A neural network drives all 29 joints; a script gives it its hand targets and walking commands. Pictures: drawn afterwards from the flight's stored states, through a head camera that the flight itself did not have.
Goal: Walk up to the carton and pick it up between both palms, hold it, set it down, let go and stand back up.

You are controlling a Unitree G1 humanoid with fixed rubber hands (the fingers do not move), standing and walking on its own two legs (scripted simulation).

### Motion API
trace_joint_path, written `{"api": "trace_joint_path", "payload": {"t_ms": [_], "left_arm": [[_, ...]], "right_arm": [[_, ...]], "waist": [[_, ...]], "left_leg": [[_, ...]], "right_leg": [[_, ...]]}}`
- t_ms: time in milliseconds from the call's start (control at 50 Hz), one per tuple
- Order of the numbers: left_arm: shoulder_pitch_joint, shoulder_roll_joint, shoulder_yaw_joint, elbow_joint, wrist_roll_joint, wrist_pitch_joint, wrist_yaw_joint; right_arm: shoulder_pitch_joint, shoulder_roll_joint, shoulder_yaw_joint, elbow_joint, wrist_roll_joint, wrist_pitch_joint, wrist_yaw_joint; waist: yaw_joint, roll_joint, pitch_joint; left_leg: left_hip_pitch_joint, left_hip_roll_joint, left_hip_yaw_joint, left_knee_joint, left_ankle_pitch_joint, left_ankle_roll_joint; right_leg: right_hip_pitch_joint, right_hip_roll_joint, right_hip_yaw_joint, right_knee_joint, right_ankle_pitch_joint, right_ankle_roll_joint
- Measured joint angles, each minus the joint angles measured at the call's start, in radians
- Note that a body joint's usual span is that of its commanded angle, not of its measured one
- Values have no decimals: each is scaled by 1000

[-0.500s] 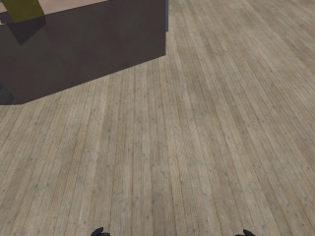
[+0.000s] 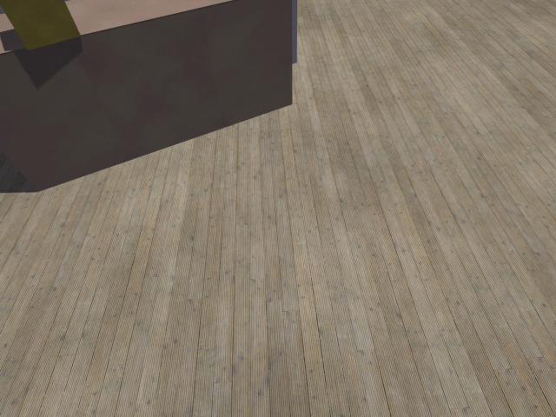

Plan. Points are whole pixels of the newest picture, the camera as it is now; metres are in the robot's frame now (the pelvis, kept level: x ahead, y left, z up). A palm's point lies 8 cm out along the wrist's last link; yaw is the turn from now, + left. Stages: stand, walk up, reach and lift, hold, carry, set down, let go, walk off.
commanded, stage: stand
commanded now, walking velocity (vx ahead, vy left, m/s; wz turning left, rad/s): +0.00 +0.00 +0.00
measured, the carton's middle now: (31, 0) +1.47 +1.02 +0.03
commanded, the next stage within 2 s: walk up in 1.46 s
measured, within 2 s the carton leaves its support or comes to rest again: neither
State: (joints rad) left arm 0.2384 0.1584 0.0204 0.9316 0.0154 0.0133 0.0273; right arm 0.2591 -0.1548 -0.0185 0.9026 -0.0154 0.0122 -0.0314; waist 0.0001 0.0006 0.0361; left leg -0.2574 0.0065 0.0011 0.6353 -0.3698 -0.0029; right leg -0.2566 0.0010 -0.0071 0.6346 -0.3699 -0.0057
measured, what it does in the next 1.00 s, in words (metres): stands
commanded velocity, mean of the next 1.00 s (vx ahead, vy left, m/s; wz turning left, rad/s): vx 0.00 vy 0.00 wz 0.00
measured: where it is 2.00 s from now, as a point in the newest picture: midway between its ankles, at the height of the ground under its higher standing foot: outside the picture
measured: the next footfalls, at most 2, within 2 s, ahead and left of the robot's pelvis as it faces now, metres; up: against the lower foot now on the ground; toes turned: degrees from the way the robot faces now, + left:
none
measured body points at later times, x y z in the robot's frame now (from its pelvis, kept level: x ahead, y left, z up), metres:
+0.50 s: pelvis +0.01 +0.00 +0.01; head +0.02 +0.00 +0.46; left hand +0.01 +0.21 -0.15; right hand +0.01 -0.21 -0.15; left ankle -0.02 +0.12 -0.72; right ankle -0.02 -0.12 -0.72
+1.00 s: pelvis +0.02 -0.01 +0.01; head +0.03 -0.01 +0.46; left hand -0.01 +0.19 -0.15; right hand -0.01 -0.20 -0.15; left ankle -0.02 +0.12 -0.72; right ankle -0.02 -0.12 -0.72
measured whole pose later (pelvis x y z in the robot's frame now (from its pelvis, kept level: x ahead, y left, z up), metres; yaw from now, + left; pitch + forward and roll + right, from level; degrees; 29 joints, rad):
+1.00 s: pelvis +0.02 -0.01 +0.01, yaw +0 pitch -3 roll +0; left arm 0.28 0.09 0.01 1.18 0.01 -0.01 0.05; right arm 0.28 -0.09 -0.01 1.19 -0.01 0.00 -0.05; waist 0.00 0.00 0.07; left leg -0.10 0.02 0.00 0.46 -0.31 -0.02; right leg -0.10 0.01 -0.01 0.47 -0.31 -0.02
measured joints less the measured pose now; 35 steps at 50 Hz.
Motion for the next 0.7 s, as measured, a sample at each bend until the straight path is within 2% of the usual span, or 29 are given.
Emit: {"api": "trace_joint_path", "payload": {"t_ms": [360, 700], "left_arm": [[20, -30, 5, 163, -3, -8, 13], [32, -61, -3, 235, -3, -15, 20]], "right_arm": [[18, 32, -7, 170, 2, -7, -12], [21, 61, 1, 256, 3, -9, -19]], "waist": [[1, 1, 26], [1, 2, 35]], "left_leg": [[99, 3, 0, -98, 30, -4], [144, 7, 0, -152, 50, -9]], "right_leg": [[99, 2, -1, -98, 30, -1], [143, 6, -3, -150, 50, -5]]}}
